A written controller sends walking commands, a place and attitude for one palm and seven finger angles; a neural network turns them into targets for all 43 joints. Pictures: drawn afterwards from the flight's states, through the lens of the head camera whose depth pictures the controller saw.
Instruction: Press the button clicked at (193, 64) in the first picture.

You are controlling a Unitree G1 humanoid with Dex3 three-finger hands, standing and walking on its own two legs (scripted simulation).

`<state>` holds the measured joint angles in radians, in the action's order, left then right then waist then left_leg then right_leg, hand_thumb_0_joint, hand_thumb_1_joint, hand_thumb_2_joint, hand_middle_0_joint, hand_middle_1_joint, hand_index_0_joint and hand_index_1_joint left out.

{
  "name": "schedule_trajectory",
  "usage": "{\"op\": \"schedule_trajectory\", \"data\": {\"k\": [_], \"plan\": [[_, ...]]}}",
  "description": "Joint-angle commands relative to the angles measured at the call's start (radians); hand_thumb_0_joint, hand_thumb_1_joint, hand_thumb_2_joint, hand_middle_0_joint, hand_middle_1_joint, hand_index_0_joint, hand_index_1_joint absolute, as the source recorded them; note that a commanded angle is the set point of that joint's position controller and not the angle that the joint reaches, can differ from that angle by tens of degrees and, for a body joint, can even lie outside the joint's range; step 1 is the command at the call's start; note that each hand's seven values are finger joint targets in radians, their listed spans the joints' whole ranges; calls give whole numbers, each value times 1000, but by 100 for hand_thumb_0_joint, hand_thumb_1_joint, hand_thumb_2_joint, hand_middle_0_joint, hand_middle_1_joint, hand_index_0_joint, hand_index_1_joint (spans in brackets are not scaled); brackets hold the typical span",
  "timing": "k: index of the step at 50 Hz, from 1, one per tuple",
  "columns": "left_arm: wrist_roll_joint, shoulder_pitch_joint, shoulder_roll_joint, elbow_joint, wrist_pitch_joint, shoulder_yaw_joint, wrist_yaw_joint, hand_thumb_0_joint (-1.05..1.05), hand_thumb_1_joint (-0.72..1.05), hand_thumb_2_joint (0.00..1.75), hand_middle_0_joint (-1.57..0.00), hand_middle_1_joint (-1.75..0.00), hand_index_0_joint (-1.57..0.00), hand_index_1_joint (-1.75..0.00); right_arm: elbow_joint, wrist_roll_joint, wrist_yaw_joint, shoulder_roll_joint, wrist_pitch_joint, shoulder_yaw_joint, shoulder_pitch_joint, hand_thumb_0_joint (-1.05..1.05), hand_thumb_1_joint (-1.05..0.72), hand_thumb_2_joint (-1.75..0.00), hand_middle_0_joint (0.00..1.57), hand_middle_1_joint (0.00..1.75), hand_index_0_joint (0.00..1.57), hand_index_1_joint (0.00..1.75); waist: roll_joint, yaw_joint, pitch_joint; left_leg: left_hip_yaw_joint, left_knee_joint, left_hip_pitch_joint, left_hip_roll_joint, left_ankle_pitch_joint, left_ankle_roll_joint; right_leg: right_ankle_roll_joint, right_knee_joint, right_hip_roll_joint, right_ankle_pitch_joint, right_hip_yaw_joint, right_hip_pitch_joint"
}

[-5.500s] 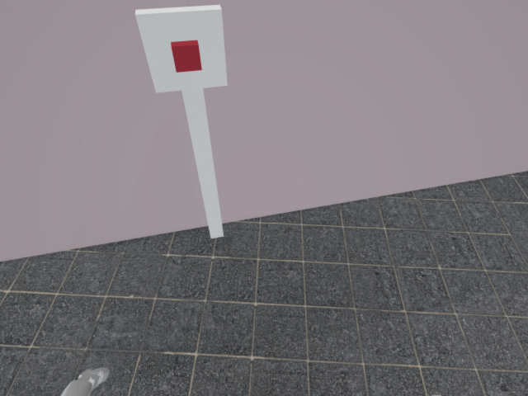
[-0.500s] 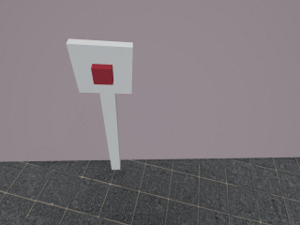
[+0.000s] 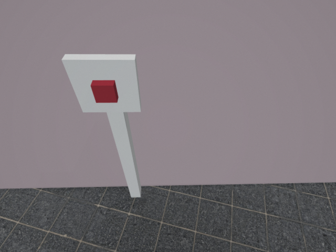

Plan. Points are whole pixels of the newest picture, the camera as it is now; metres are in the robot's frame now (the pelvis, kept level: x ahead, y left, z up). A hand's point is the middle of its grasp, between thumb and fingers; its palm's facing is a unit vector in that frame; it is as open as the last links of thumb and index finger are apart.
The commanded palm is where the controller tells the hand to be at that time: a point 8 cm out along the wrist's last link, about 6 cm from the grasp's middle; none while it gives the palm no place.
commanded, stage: come to a stop and stand still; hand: left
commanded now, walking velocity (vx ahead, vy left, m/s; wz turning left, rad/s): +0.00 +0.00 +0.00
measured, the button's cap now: (105, 91) +0.53 +0.22 +0.09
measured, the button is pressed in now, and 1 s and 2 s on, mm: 0 0 0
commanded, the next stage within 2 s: look again from close up in 0.04 s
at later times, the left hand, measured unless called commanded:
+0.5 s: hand out of the picture -0.04 +0.21 -0.18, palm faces +0.01 -0.98 -0.19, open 7.4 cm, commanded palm none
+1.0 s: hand out of the picture -0.01 +0.18 -0.19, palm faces +0.04 -0.99 -0.16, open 7.4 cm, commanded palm none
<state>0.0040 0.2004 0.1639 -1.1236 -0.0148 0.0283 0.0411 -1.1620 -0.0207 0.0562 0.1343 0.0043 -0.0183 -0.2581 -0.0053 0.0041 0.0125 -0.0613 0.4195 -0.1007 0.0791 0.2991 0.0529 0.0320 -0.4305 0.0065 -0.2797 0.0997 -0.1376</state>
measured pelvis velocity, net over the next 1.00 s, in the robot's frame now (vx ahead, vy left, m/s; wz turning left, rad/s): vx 0.01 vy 0.02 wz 0.02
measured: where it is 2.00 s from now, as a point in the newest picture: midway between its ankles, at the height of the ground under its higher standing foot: outside the picture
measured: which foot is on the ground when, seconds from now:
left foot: down 0.00-1.00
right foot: down 0.00-1.00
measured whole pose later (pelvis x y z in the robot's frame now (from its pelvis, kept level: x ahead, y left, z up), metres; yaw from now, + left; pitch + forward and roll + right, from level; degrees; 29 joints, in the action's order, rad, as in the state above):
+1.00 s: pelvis +0.01 +0.02 -0.01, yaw +1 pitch +1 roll +0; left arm 0.03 0.33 0.13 -1.11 -0.02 0.00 0.02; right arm -1.11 -0.02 0.02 0.12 0.01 0.00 -0.35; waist 0.00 0.00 0.00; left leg -0.04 0.56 -0.22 0.01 0.36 -0.01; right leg 0.00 -0.58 -0.05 -0.37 0.10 -0.22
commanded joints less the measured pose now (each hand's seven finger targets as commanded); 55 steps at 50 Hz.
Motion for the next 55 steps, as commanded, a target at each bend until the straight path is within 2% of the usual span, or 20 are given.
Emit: {"op": "schedule_trajectory", "data": {"k": [1, 6, 7, 8, 9, 10, 11, 12, 14, 15, 17, 19, 27, 37, 41, 45, 48, 51, 53, 55], "plan": [[2, 89, 82, 11, -3, 1, -2, 0, 90, 90, -20, -30, -20, -30, 10, 8, -5, 76, 3, -7, -90, 0, -90, -90, 20, 30, 20, 30, -2, 3, 42, 31, -49, -18, 60, -317, -34, -5, 71, -130, 434, -103, 11], [2, 102, 92, 7, -7, -3, -3, 0, 90, 90, -20, -30, -20, -30, 24, 9, -7, 98, 4, -5, -71, 0, -90, -90, 20, 30, 20, 30, 12, 4, 16, 29, -63, 11, 58, -301, -38, -4, 85, -131, 422, -109, 16], [16, 227, 132, -27, -31, 6, 44, 0, 90, 90, -20, -30, -20, -30, 106, 18, -20, 138, 19, -14, 48, 0, -90, -90, 20, 30, 20, 30, 113, -55, 84, -38, 235, -175, 23, -187, -24, -84, 56, -205, 977, -208, 16], [20, 219, 166, 18, -45, 10, 37, 0, 90, 90, -20, -30, -20, -30, 152, 19, -27, 74, 8, -6, -2, 0, -90, -90, 20, 30, 20, 30, 110, -8, -13, 40, 266, -228, 0, 123, -54, -19, 27, -275, 1008, -237, 107], [21, 187, 141, 32, -49, -2, 28, 0, 90, 90, -20, -30, -20, -30, 149, 18, -28, 78, 9, -6, 2, 0, -90, -90, 20, 30, 20, 30, 33, 0, -25, 39, 261, -214, -2, 132, -55, 46, 34, -263, 939, -214, 91], [23, 139, 142, 41, -48, -2, 22, 0, 90, 90, -20, -30, -20, -30, 147, 17, -33, 54, 8, -3, -25, 0, -90, -90, 20, 30, 20, 30, 17, 16, -58, 20, 214, -174, -2, 123, -47, 78, 35, -255, 786, -179, 61], [21, 120, 141, 60, -44, -4, 17, 0, 90, 90, -20, -30, -20, -30, 143, 16, -36, 55, 9, 0, -68, 0, -90, -90, 20, 30, 20, 30, 32, 32, -95, 16, 137, -116, -22, 51, -44, 81, 20, -223, 609, -158, 38], [14, 106, 130, 68, -38, -7, 13, 0, 90, 90, -20, -30, -20, -30, 133, 14, -38, 64, 13, 1, -92, 0, -90, -90, 20, 30, 20, 30, 46, 43, -94, 26, 60, -63, -20, -45, -45, 63, -3, -191, 444, -141, -5], [5, 113, 83, 71, -21, -17, 7, 0, 90, 90, -20, -30, -20, -30, 135, 6, -33, 117, 23, 0, -102, 0, -90, -90, 20, 30, 20, 30, -37, 25, -44, 96, 12, -74, 56, -180, -77, 13, -20, -110, 157, -103, -77], [8, 115, 71, 72, -12, -17, 5, 0, 90, 90, -20, -30, -20, -30, 145, 2, -32, 126, 22, 1, -87, 0, -90, -90, 20, 30, 20, 30, -44, 13, -7, 114, -8, -118, 79, -151, -94, 7, -10, -89, 50, -93, -89], [15, 128, 71, 64, 3, -22, 0, 0, 90, 90, -20, -30, -20, -30, 154, 3, -32, 121, 18, 5, -40, 0, -90, -90, 20, 30, 20, 30, -121, -8, 110, 140, -81, -216, 64, -1, -101, 0, -4, -74, -53, -91, -107], [16, 150, 70, 57, 5, -27, -6, 0, 90, 90, -20, -30, -20, -30, 164, 5, -34, 125, 15, 7, -42, 0, -90, -90, 20, 30, 20, 30, -56, -12, 170, 150, -125, -271, 45, 140, -101, 2, 12, -74, -85, -100, -123], [15, 174, 73, 54, 2, -29, -11, 0, 90, 90, -20, -30, -20, -30, 140, 4, -35, 132, 22, 9, -87, 0, -90, -90, 20, 30, 20, 30, -23, -18, 91, 151, -150, -233, 39, 144, -111, -1, -1, -86, -41, -96, -87], [9, 174, 68, 35, -9, -28, -7, 0, 90, 90, -20, -30, -20, -30, 87, 10, -29, 97, 33, 19, -127, 0, -90, -90, 20, 30, 20, 30, 0, -13, 50, 101, -72, -149, 26, -126, -104, 1, 6, -111, 97, -109, -67], [18, 178, 59, 31, -3, -22, -12, 0, 90, 90, -20, -30, -20, -30, 74, 2, -31, 106, 25, 10, -139, 0, -90, -90, 20, 30, 20, 30, -13, -7, 72, 136, -90, -177, 44, 83, -127, 4, -41, -86, -95, -64, -100], [24, 195, 61, 31, -6, -14, -19, 0, 90, 90, -20, -30, -20, -30, 82, -1, -33, 101, 22, 1, -128, 0, -90, -90, 20, 30, 20, 30, -23, -13, 134, 166, -73, -245, 44, 151, -147, 12, -56, -84, -154, -55, -121], [23, 230, 70, 23, -15, -5, -19, 0, 90, 90, -20, -30, -20, -30, 96, -1, -32, 78, 29, 2, -119, 0, -90, -90, 20, 30, 20, 30, 22, -22, 123, 112, 38, -278, 0, 37, -139, 31, -25, -123, -113, -102, -76], [21, 308, 114, 1, -24, 14, -13, 0, 90, 90, -20, -30, -20, -30, 122, -3, -35, 43, 32, 4, -86, 0, -90, -90, 20, 30, 20, 30, 200, -38, 83, -19, 281, -390, -74, 53, -106, 94, 63, -254, 27, -233, 51], [28, 348, 117, -9, -34, 20, -7, 0, 90, 90, -20, -30, -20, -30, 151, -3, -40, 34, 34, 0, -17, 0, -90, -90, 20, 30, 20, 30, 192, -58, 101, -17, 402, -479, -60, 205, -103, 159, 89, -320, 223, -288, 95], [34, 334, 109, -8, -35, 18, -4, 0, 90, 90, -20, -30, -20, -30, 155, 0, -45, 24, 37, 0, -4, 0, -90, -90, 20, 30, 20, 30, 133, -43, 90, -27, 345, -455, -47, 220, -108, 173, 48, -311, 352, -225, 112]]}}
